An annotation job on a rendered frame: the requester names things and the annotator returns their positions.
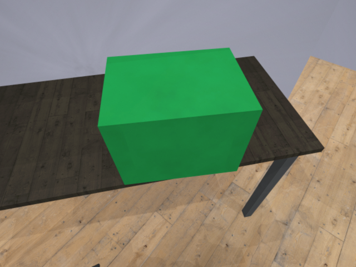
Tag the table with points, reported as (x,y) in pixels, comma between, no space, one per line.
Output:
(51,147)

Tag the carton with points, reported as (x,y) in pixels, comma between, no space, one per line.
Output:
(176,114)

